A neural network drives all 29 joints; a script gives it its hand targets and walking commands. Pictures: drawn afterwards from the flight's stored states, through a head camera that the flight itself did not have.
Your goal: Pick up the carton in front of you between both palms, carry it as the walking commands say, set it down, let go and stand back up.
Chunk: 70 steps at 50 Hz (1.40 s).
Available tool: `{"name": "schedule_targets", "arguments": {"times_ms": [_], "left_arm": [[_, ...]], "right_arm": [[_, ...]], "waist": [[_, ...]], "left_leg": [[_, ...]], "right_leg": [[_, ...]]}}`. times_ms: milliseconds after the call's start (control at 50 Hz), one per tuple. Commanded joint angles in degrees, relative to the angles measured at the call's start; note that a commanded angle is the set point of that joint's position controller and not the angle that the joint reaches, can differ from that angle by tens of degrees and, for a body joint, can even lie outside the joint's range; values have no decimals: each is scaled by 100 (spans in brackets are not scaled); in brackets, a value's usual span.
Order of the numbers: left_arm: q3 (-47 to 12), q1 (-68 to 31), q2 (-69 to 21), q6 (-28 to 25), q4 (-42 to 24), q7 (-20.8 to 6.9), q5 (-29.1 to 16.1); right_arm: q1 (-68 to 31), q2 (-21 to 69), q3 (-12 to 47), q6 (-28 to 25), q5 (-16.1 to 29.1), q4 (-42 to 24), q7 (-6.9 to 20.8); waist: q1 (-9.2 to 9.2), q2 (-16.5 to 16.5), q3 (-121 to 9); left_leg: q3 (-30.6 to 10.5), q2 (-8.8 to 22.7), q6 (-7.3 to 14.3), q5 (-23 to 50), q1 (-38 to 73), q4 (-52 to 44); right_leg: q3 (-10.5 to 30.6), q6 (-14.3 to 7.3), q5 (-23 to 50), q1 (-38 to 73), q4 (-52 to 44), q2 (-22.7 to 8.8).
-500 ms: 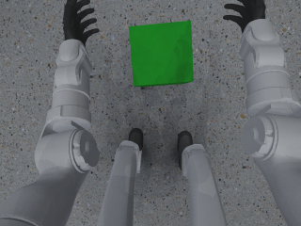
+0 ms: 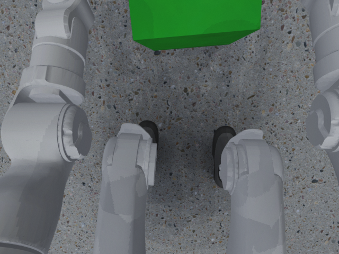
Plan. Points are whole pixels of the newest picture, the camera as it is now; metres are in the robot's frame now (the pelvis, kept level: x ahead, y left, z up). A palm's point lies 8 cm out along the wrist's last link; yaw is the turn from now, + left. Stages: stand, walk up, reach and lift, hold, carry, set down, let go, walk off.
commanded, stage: reach and lift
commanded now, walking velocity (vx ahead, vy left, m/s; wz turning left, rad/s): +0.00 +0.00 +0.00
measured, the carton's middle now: out of the picture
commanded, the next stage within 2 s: none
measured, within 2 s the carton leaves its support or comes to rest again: leaves its support in 1.06 s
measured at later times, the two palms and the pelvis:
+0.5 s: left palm out of the picture +0.57 +0.18 -0.21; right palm out of the picture +0.59 -0.16 -0.21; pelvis +0.01 +0.00 -0.04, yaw +0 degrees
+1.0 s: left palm out of the picture +0.57 +0.16 -0.21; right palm out of the picture +0.59 -0.15 -0.21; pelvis +0.01 +0.00 -0.05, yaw +0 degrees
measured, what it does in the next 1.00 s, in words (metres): stands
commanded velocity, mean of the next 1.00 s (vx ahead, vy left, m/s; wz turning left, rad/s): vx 0.00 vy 0.00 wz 0.00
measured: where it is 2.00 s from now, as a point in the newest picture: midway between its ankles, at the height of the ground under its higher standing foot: (184, 163)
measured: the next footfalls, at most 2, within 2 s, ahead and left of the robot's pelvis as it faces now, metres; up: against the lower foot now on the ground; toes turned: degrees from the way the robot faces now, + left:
none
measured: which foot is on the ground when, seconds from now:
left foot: down 0.00-1.00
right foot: down 0.00-1.00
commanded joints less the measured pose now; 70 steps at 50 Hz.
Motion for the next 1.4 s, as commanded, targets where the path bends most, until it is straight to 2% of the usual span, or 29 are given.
{"name": "schedule_targets", "arguments": {"times_ms": [0,80,160,260,340,460,600,660,700,740,780,820,880,940,1020,1060,1080,1100,1140,1200,1280,1320,1380], "left_arm": [[61,-1674,803,-174,-210,-35,62],[-22,-1941,862,-327,-53,-69,54],[-114,-2217,970,-462,-218,-61,-70],[-224,-2124,964,-489,-176,-27,-163],[-311,-1857,801,-477,-139,-15,-227],[-230,-1713,632,-467,-18,-47,-122],[-362,-2196,226,-432,-164,-81,-100],[-284,-2389,-254,-350,-161,-144,126],[-617,-2958,-1941,-210,-300,-537,195],[-877,-3480,-3788,-15,-418,-1094,367],[-906,-3528,-4663,206,-634,-1528,483],[-950,-3436,-5092,358,-821,-1790,517],[-1131,-3353,-5389,491,-1083,-1960,416],[-1423,-3396,-5724,513,-1431,-1956,103],[-2029,-3734,-6250,564,-2380,-1829,-355],[-2199,-3798,-6420,655,-2825,-1769,-418],[-2245,-3795,-6490,713,-3006,-1755,-396],[-2370,-3850,-6694,763,-3273,-1678,-401],[-2434,-3664,-6766,895,-3433,-1598,-252],[-2210,-2924,-7013,1057,-2902,-1643,104],[-1174,-2321,-7125,1227,-1748,-1836,954],[-767,-2274,-7072,1266,-1484,-1886,1263],[-467,-2371,-7015,1274,-1382,-1919,1523]], "right_arm": [[-1861,-660,-40,-161,3,-182,42],[-2055,-754,-4,-319,52,-23,60],[-2394,-823,131,-472,165,-310,20],[-2346,-738,365,-484,381,-322,2],[-2092,-603,427,-470,406,-235,-15],[-1837,-478,201,-459,167,-10,-12],[-2307,1,396,-428,231,-161,30],[-2517,561,347,-354,29,-217,117],[-2992,2320,631,-238,-57,-281,516],[-3311,4300,775,-88,-187,-343,1057],[-3016,5212,563,105,-303,-406,1444],[-2869,5636,479,227,-348,-533,1653],[-2770,5943,613,316,-246,-808,1741],[-2872,6237,945,330,17,-1270,1695],[-3292,6912,1547,381,376,-2396,1520],[-3298,7175,1684,488,414,-2952,1437],[-3252,7350,1729,551,374,-3223,1386],[-3168,7530,1839,621,335,-3424,1302],[-2911,7697,1804,758,225,-3491,1225],[-2147,7869,1432,927,-200,-2846,1266],[-1686,7889,433,1076,-1011,-1795,1463],[-1642,7856,18,1109,-1338,-1506,1525],[-1717,7823,-344,1117,-1589,-1341,1583]], "waist": [[120,-462,-6721],[58,-336,-6481],[64,-359,-6437],[152,-385,-6687],[132,-397,-6918],[16,-311,-6248],[87,-388,-6067],[113,-418,-5820],[93,-418,-5610],[86,-376,-5255],[70,-342,-4894],[51,-290,-4759],[49,-256,-4992],[29,-293,-5989],[42,-372,-8660],[62,-411,-9959],[95,-397,-10510],[28,-469,-11051],[41,-431,-11255],[-25,-357,-9890],[-28,-352,-7442],[-44,-332,-7041],[-50,-259,-6995]], "left_leg": [[673,173,33,1263,3262,-554],[604,191,32,1550,3367,-177],[557,169,78,1931,3436,110],[588,112,87,2407,3779,333],[616,66,90,2652,3936,372],[554,36,67,2338,3585,293],[604,-5,97,1865,3485,200],[636,-64,105,1611,3497,178],[654,-162,135,1520,3505,184],[701,-267,169,1291,3388,246],[757,-310,212,1121,3126,268],[773,-325,265,1171,2952,311],[773,-327,320,1415,2935,385],[772,-355,325,2007,3313,483],[851,-406,265,3140,4165,478],[887,-450,206,3614,4442,353],[906,-478,184,3812,4587,306],[950,-518,148,3768,4631,238],[973,-568,124,3549,4680,-60],[969,-605,68,2823,4197,-506],[907,-628,149,1181,3188,-1221],[891,-625,188,778,3110,-1517],[879,-635,212,532,3274,-1845]], "right_leg": [[-514,-24,1190,3626,-686,-223],[-478,-30,1380,3397,-344,-241],[-458,-42,1726,3353,-54,-224],[-473,-36,2170,3678,173,-168],[-508,-31,2432,3875,243,-126],[-482,-47,2029,3316,119,-127],[-493,-72,1624,3448,25,-80],[-515,-75,1431,3518,-13,10],[-535,-115,1350,3457,-8,134],[-575,-172,1210,3214,96,237],[-640,-194,1068,2885,105,288],[-685,-218,1120,2673,140,317],[-703,-261,1346,2715,198,323],[-720,-286,1896,3146,267,326],[-744,-266,3265,4509,295,381],[-757,-219,3910,5177,228,428],[-775,-169,4043,5320,174,464],[-814,-119,4093,5511,104,499],[-863,-71,3858,5484,-146,562],[-905,-45,3048,4732,-642,639],[-898,-124,1197,3364,-1471,635],[-914,-170,780,3196,-1747,618],[-915,-212,547,3257,-2046,622]]}}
